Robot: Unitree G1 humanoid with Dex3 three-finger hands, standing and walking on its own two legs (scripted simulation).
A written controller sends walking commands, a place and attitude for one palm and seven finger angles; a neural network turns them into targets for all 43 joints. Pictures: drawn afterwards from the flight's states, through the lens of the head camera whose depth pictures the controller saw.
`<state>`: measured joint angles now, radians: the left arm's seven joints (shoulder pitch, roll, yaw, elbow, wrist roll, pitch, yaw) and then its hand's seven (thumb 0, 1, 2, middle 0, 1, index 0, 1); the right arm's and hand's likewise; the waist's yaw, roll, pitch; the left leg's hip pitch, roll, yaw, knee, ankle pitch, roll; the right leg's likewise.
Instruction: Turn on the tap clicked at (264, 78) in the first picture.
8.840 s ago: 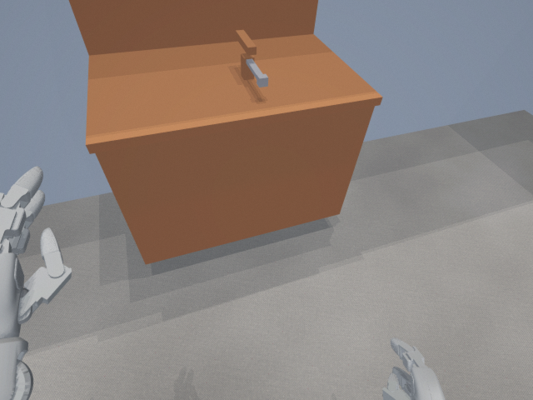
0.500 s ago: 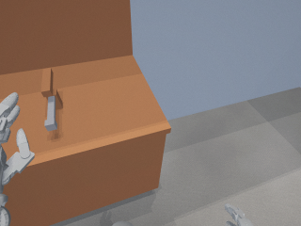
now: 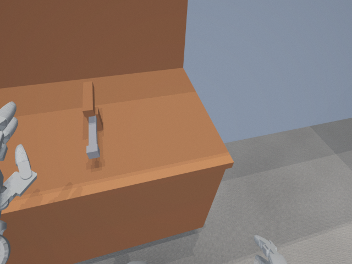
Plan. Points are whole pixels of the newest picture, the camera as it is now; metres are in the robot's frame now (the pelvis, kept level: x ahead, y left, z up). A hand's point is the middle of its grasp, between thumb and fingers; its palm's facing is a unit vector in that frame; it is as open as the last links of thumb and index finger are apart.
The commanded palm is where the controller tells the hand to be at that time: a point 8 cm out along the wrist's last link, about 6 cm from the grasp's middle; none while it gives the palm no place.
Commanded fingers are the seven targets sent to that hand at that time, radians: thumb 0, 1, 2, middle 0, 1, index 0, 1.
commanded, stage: come to a stop and stand still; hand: left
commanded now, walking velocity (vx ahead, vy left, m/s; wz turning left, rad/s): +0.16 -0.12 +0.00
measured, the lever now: (93, 151) +0.37 +0.26 +0.01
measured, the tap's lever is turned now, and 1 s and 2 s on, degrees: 0 0 0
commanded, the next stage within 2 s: look again from close up in 1.52 s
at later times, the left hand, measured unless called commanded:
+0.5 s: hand (55, 152) +0.26 +0.25 +0.16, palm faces +0.44 -0.81 -0.39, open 7.4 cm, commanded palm +0.20 +0.27 +0.18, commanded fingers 0.00 0.90 0.90 -0.20 -0.30 -0.20 -0.30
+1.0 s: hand (56, 158) +0.25 +0.25 +0.15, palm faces +0.41 -0.84 -0.35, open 7.4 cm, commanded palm +0.20 +0.28 +0.18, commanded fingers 0.00 0.90 0.90 -0.20 -0.30 -0.20 -0.30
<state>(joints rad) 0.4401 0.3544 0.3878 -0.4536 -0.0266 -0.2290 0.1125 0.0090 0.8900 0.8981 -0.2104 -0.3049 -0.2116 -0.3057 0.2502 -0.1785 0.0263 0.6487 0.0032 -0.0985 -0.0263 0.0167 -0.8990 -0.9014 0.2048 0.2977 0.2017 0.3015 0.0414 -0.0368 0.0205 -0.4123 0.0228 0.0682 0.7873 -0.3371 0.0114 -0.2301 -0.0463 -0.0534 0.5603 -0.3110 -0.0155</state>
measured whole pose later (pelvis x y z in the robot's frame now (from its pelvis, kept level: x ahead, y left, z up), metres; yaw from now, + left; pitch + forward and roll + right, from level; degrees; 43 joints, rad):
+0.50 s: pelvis +0.04 -0.01 +0.00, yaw +0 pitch +0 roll -1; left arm 0.44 0.32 0.37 -0.40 -0.06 -0.12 0.12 0.01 0.90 0.90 -0.21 -0.30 -0.21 -0.30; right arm 0.21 -0.21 0.01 0.61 0.02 -0.10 -0.03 0.01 -0.90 -0.90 0.20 0.30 0.20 0.30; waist 0.02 0.06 0.00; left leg -0.25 0.04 -0.01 0.55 -0.30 0.00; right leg -0.26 0.05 -0.09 0.47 -0.21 -0.06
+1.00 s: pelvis +0.04 +0.00 +0.01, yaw +0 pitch -1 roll -1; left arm 0.47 0.32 0.32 -0.43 -0.06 -0.11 0.13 0.01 0.89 0.90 -0.21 -0.30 -0.21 -0.31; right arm 0.21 -0.21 0.01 0.61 0.02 -0.07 -0.06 0.02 -0.90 -0.90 0.20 0.30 0.20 0.30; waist 0.02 0.02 0.01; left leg -0.19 0.02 0.00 0.46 -0.25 0.00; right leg -0.20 0.03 -0.08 0.40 -0.18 -0.04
